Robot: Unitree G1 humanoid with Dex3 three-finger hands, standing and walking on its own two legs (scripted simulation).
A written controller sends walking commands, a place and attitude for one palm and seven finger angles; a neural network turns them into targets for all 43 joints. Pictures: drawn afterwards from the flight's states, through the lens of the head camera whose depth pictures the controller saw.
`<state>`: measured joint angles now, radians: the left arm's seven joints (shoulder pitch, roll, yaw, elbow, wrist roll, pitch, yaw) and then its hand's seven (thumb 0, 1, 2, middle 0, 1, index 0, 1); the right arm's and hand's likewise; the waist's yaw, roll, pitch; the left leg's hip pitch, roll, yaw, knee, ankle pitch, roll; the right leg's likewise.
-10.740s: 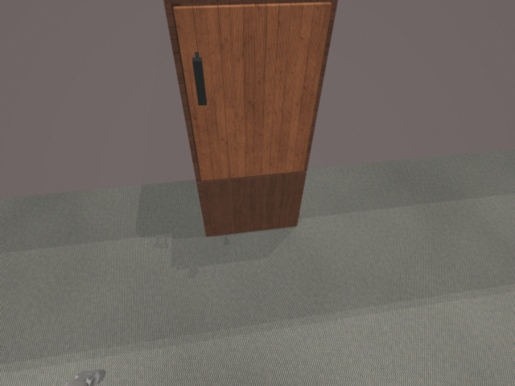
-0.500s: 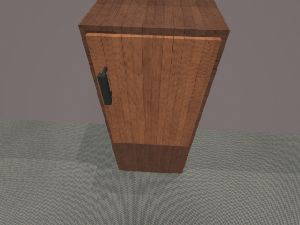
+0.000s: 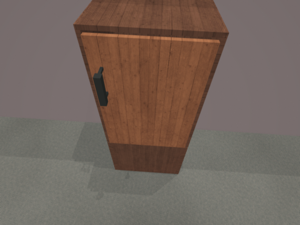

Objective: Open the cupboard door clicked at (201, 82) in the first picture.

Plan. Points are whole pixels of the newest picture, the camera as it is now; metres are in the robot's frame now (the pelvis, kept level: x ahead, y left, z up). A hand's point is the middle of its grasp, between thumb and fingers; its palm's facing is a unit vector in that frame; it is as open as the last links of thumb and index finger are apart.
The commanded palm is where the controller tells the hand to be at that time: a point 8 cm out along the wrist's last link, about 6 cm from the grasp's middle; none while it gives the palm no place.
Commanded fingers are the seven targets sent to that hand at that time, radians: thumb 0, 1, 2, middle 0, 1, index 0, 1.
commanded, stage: look again from close up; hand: left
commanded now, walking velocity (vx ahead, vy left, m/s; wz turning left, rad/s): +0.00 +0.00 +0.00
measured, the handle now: (102, 86) +0.53 +0.20 +0.05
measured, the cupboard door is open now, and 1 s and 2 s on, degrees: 0 0 0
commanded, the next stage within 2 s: raise the hand with hooked fingers in 0.40 s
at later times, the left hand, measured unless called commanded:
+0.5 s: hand out of the picture +0.02 +0.18 -0.17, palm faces +0.00 -0.97 -0.23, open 7.4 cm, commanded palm +0.09 +0.24 -0.07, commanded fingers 0.00 0.88 0.89 -0.20 -0.31 -0.20 -0.31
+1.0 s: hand out of the picture +0.13 +0.22 -0.05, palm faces +0.11 -0.99 +0.00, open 9.1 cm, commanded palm +0.13 +0.26 -0.03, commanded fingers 0.00 0.29 0.64 -0.24 -0.69 -0.24 -0.69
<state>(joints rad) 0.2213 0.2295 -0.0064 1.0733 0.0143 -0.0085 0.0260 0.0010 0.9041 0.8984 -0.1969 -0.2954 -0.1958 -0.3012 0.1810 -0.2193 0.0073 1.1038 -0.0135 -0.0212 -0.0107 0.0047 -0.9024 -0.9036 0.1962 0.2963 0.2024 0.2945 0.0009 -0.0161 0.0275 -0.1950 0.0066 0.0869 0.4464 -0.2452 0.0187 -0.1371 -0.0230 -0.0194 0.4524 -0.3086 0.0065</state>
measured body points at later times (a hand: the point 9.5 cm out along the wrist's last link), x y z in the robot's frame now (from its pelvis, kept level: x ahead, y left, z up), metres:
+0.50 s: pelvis +0.00 -0.01 +0.00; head +0.01 -0.01 +0.45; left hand +0.03 +0.24 -0.15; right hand +0.05 -0.26 -0.15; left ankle +0.00 +0.11 -0.74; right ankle -0.04 -0.12 -0.74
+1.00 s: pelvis -0.05 -0.02 -0.08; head -0.01 +0.00 +0.37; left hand +0.11 +0.27 -0.05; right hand +0.17 -0.27 -0.12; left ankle +0.00 +0.11 -0.74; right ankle -0.04 -0.12 -0.74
